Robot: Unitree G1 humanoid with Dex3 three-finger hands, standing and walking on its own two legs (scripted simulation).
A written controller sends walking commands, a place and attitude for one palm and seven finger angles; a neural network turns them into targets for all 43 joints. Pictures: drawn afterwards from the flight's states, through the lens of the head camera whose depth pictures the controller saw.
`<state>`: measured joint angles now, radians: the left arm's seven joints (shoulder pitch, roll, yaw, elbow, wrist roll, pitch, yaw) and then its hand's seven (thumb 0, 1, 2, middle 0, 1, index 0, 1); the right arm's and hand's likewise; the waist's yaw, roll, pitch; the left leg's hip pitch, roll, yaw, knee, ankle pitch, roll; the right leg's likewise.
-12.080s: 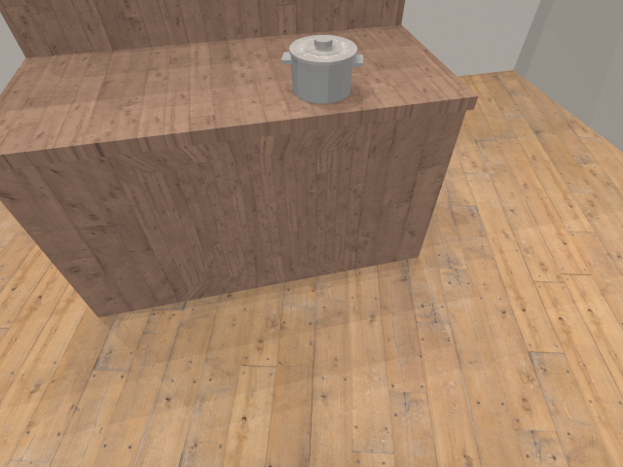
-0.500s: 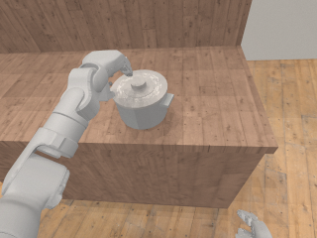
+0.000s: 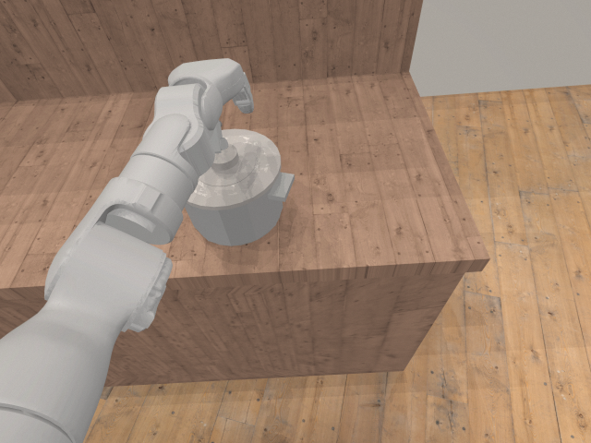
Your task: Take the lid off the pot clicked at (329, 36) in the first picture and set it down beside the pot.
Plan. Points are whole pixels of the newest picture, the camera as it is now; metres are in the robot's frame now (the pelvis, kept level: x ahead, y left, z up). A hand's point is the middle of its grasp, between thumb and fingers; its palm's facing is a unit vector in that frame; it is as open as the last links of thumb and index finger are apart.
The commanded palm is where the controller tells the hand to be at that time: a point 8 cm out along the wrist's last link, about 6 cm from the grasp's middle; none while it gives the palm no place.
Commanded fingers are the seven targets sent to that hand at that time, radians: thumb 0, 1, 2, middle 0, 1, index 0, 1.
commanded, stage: move the open hand above the knob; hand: left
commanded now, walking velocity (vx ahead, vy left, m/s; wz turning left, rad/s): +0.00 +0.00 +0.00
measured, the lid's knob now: (223, 156) +0.51 +0.09 +0.10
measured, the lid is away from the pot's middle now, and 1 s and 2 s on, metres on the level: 0.00 0.00 0.00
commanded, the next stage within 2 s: lower the open fingers around the knob in 0.74 s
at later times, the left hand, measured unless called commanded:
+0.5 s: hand (203, 132) +0.48 +0.09 +0.18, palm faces -0.25 -0.03 -0.97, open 10.0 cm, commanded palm +0.47 +0.09 +0.24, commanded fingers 0.00 -0.33 1.52 -0.85 -0.08 -0.85 -0.08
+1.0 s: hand (207, 134) +0.49 +0.09 +0.17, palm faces -0.32 -0.05 -0.95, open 10.0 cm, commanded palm +0.48 +0.09 +0.23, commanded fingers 0.00 -0.33 1.52 -0.85 -0.08 -0.85 -0.08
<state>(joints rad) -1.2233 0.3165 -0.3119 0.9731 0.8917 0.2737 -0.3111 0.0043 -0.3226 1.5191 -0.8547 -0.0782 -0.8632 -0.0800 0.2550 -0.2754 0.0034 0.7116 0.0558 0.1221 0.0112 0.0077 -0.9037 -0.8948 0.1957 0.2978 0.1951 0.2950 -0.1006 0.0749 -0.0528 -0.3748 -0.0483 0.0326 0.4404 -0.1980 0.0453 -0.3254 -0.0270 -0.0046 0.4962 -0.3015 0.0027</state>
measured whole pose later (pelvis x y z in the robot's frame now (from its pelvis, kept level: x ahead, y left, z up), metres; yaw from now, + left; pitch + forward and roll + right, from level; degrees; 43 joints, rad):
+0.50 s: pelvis +0.00 -0.01 +0.00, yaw +1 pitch +6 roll +1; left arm -1.15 0.34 -0.34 0.88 0.88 0.28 -0.35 0.00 -0.32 1.52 -0.85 -0.08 -0.86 -0.08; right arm 0.18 -0.27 0.00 0.67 0.07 0.13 0.01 0.01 -0.90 -0.89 0.20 0.30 0.19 0.29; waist -0.06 0.07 -0.06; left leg -0.35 -0.04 0.02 0.45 -0.21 0.04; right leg -0.29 -0.02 -0.02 0.49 -0.31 -0.01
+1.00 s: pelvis +0.00 +0.00 +0.00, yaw +1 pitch +8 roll +1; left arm -1.21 0.31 -0.33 0.99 0.88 0.32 -0.37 0.00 -0.32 1.52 -0.85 -0.08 -0.86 -0.08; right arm 0.26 -0.27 0.00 0.71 0.06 0.13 0.01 0.01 -0.90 -0.89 0.20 0.30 0.20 0.30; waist -0.09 0.08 -0.06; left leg -0.37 -0.05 0.02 0.45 -0.21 0.05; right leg -0.31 -0.03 -0.02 0.49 -0.31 0.00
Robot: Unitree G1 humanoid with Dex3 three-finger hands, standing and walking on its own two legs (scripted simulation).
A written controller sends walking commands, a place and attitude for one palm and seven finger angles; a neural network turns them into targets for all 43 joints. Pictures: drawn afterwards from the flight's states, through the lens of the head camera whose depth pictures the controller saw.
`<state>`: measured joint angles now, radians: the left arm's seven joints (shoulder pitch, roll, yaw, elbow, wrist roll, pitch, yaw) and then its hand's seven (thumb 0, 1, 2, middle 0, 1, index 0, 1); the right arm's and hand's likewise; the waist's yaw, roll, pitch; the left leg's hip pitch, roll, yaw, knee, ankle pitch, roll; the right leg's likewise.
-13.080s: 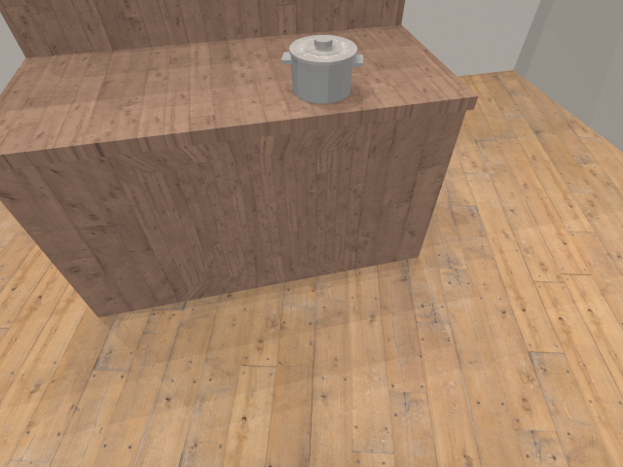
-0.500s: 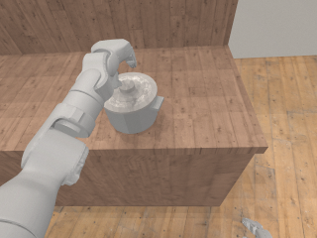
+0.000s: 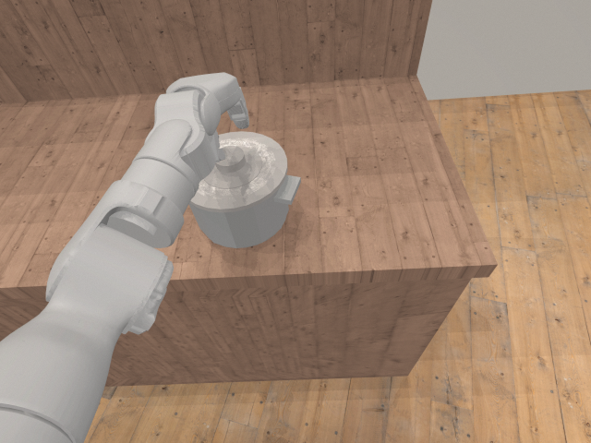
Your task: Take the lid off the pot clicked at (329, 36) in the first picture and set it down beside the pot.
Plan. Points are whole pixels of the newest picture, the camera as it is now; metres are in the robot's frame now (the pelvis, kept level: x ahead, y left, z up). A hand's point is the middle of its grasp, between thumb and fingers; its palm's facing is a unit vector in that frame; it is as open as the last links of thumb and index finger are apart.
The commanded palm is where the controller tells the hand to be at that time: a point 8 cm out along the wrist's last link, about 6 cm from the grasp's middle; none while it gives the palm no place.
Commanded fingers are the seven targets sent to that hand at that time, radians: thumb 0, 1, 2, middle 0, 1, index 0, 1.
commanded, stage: lower the open fingers around the knob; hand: left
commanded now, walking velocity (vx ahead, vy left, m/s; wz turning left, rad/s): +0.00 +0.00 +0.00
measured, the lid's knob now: (229, 159) +0.51 +0.08 +0.10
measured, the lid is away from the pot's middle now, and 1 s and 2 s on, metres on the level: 0.00 0.00 0.00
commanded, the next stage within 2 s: close the fingers and squeeze the knob in 1.00 s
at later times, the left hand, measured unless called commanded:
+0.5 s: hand (222, 160) +0.47 +0.08 +0.13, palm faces -0.36 -0.03 -0.93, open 10.0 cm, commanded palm +0.48 +0.08 +0.19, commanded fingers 0.00 -0.33 1.52 -0.85 -0.08 -0.85 -0.08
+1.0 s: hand (224, 151) +0.49 +0.08 +0.13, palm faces -0.37 -0.07 -0.93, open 10.0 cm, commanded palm +0.49 +0.09 +0.19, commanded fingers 0.00 -0.33 1.52 -0.85 -0.08 -0.85 -0.08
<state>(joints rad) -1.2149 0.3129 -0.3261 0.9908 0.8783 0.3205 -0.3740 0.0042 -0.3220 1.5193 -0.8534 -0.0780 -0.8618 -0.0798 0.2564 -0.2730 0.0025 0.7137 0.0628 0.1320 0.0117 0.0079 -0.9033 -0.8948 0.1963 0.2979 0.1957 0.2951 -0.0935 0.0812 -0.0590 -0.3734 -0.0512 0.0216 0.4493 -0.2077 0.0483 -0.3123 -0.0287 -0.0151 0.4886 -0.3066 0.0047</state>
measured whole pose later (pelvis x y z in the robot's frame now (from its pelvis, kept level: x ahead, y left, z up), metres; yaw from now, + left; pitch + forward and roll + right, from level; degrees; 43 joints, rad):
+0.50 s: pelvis +0.00 +0.00 +0.00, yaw +0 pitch +8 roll +1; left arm -1.15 0.28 -0.36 1.00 0.88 0.28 -0.33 0.00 -0.32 1.52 -0.85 -0.08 -0.86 -0.08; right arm 0.23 -0.26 -0.01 0.70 0.06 0.11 0.00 0.01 -0.90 -0.89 0.20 0.30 0.20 0.30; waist -0.09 0.07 -0.06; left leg -0.39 -0.05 0.02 0.47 -0.21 0.05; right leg -0.33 -0.02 -0.02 0.50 -0.31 0.00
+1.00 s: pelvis +0.01 -0.01 +0.00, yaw -1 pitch +9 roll +0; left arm -1.16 0.33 -0.28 1.03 0.89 0.28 -0.33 0.00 -0.32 1.52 -0.85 -0.08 -0.86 -0.08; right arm 0.28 -0.28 -0.01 0.71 0.06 0.13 -0.01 0.01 -0.90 -0.89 0.20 0.30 0.20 0.30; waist -0.12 0.07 -0.07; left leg -0.40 -0.03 0.03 0.47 -0.23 0.04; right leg -0.33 0.00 0.00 0.48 -0.31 0.00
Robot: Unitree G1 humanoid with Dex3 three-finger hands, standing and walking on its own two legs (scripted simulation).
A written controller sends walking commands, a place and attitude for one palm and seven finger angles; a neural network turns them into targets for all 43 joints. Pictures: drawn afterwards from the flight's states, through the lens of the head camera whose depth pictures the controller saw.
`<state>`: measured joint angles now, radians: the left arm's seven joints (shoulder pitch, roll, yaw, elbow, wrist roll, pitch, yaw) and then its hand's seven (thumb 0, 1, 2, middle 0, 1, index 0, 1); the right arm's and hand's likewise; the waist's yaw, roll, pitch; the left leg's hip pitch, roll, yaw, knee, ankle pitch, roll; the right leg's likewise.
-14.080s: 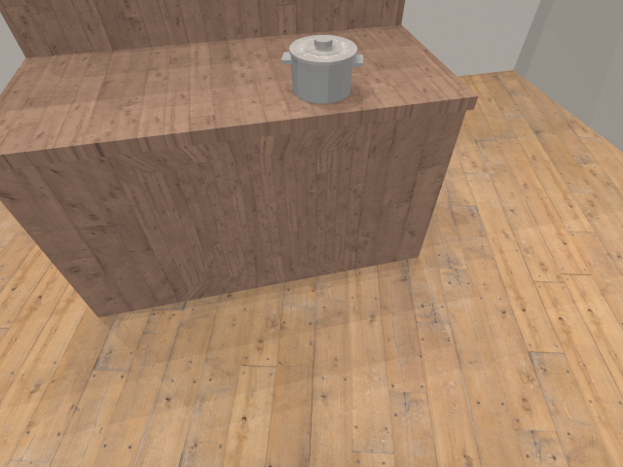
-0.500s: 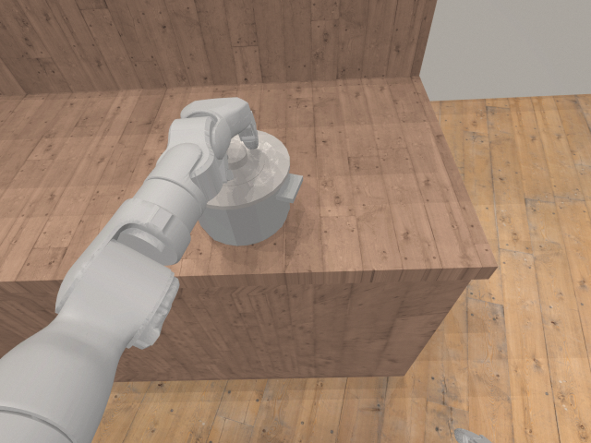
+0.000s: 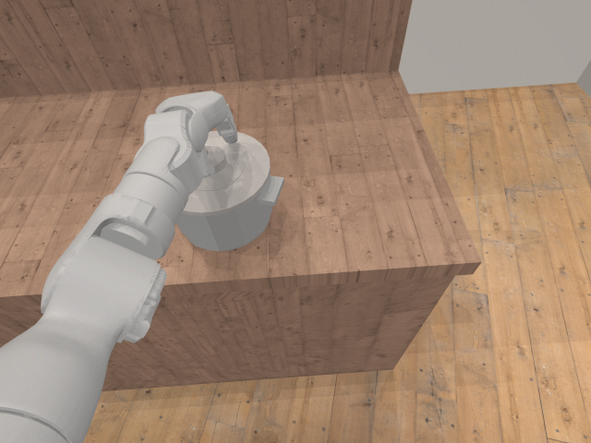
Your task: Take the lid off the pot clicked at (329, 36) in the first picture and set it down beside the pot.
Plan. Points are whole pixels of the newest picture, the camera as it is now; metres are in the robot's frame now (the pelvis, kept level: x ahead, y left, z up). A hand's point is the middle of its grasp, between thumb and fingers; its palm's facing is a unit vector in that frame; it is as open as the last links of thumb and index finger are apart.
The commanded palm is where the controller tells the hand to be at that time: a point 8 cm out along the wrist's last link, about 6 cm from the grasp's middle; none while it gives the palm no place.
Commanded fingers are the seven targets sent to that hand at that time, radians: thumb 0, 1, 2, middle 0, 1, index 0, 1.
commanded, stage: close the fingers and squeeze the knob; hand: left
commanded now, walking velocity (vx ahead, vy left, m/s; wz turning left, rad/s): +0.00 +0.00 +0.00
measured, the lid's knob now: (210, 159) +0.50 +0.10 +0.10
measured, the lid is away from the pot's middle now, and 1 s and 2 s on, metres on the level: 0.00 0.00 0.00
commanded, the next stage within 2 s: lift the lid straight up in 1.78 s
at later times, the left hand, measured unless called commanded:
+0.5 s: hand (199, 161) +0.47 +0.10 +0.13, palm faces -0.36 -0.04 -0.93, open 9.4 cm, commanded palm +0.47 +0.11 +0.19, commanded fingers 0.00 0.08 0.99 -0.57 -0.94 -0.57 -0.94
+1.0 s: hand (204, 159) +0.48 +0.10 +0.13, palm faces -0.36 -0.06 -0.93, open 7.7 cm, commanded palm +0.47 +0.10 +0.19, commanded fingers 0.00 0.41 0.74 -0.75 -1.05 -0.75 -1.05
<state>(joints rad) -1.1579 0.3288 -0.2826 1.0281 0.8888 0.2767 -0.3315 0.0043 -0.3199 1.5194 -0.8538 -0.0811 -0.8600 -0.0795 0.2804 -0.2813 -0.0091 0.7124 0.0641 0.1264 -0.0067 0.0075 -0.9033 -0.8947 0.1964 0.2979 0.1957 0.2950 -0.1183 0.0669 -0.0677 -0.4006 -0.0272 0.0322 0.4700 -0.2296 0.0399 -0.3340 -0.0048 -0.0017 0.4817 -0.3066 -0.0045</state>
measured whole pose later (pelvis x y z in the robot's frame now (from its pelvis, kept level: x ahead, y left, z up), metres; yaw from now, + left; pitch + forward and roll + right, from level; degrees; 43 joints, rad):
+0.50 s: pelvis -0.01 +0.01 +0.00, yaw +1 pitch +9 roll +0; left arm -1.17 0.29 -0.34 1.04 0.88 0.28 -0.32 0.00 -0.02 1.04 -0.56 -0.80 -0.57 -0.80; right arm 0.22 -0.26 0.00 0.70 0.06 0.12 0.00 0.01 -0.90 -0.89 0.20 0.30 0.20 0.30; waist -0.10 0.07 -0.07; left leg -0.41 -0.04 0.02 0.48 -0.22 0.05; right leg -0.34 -0.02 -0.02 0.50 -0.31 0.00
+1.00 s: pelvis +0.00 +0.00 +0.00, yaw +0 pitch +9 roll +0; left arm -1.16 0.30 -0.31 1.04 0.88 0.28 -0.31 0.01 0.20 0.85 -0.64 -1.00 -0.64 -0.99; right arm 0.27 -0.27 -0.01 0.73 0.06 0.10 0.00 0.01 -0.90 -0.89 0.20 0.30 0.20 0.30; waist -0.11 0.07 -0.07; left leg -0.40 -0.03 0.03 0.47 -0.22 0.04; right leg -0.34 -0.01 -0.01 0.49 -0.30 0.00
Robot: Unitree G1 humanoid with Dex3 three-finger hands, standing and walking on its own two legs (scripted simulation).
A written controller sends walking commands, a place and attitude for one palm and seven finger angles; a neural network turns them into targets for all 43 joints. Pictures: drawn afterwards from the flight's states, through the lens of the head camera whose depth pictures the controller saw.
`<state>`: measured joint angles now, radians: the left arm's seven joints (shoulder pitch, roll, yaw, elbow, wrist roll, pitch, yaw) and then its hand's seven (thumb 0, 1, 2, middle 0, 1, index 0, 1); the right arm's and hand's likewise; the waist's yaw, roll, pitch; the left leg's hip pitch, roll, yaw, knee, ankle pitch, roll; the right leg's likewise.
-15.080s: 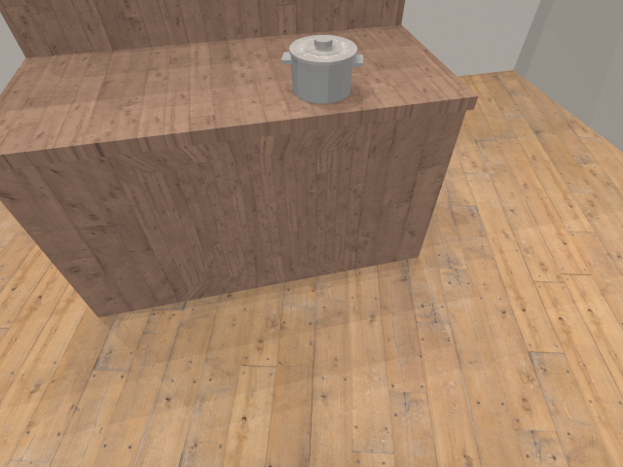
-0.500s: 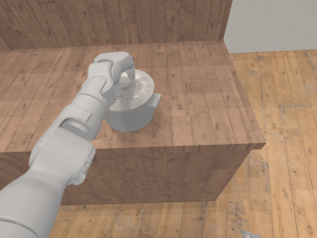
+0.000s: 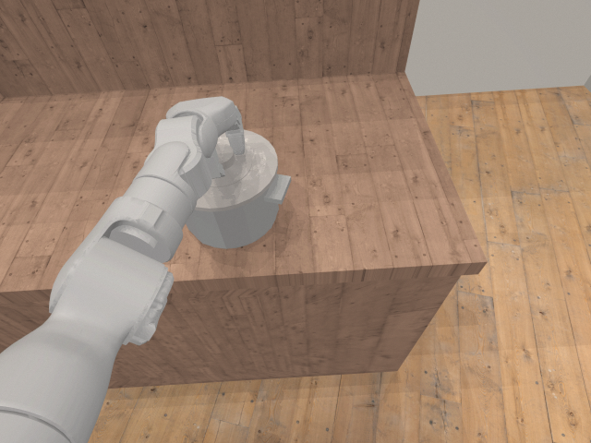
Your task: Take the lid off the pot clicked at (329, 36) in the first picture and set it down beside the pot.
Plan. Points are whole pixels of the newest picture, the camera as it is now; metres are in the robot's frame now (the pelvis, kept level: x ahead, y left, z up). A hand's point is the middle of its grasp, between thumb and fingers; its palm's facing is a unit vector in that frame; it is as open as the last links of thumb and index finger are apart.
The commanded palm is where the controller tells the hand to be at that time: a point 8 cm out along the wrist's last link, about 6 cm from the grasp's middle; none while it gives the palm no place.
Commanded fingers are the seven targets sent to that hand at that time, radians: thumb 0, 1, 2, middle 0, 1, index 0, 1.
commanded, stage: close the fingers and squeeze the knob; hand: left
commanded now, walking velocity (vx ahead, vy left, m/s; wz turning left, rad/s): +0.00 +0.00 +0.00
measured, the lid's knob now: (218, 156) +0.51 +0.09 +0.10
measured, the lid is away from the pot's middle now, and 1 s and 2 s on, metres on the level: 0.00 0.00 0.01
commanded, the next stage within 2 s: lift the lid straight up in 0.78 s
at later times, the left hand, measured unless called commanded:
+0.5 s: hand (208, 159) +0.47 +0.09 +0.13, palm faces -0.35 -0.05 -0.93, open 7.5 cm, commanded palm +0.47 +0.10 +0.19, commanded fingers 0.00 0.55 0.77 -0.79 -1.02 -0.77 -1.01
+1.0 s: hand (207, 157) +0.48 +0.10 +0.13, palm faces -0.36 -0.05 -0.93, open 7.5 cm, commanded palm +0.48 +0.10 +0.20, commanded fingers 0.00 0.71 0.85 -0.87 -1.06 -0.86 -1.05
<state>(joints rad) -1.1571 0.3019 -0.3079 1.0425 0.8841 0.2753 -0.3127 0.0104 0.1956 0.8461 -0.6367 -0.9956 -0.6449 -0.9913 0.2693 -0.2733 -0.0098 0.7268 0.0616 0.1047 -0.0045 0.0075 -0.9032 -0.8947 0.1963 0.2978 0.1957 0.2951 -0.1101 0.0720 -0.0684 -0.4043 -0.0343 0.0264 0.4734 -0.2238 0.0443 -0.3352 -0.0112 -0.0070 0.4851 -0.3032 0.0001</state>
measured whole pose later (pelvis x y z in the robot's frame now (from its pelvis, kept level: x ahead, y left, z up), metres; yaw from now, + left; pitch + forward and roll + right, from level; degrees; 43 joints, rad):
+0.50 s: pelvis +0.00 +0.00 +0.00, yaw +0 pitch +8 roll +0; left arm -1.13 0.30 -0.33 1.00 0.88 0.28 -0.32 -0.01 0.28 0.64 -0.67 -0.96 -0.65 -0.95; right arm 0.22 -0.26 0.00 0.70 0.07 0.12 0.00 0.01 -0.90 -0.89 0.20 0.30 0.20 0.30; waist -0.10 0.07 -0.07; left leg -0.40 -0.04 0.02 0.48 -0.23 0.04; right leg -0.32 -0.01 -0.01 0.49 -0.31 0.00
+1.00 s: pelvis +0.00 +0.00 +0.00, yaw +0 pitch +8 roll +0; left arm -1.15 0.32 -0.32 1.01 0.89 0.27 -0.33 -0.01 0.27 0.65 -0.68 -0.96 -0.67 -0.95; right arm 0.26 -0.27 -0.01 0.72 0.06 0.11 -0.01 0.01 -0.90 -0.89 0.20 0.30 0.20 0.30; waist -0.11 0.07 -0.06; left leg -0.40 -0.04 0.02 0.48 -0.22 0.05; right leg -0.32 -0.01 -0.01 0.48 -0.30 0.00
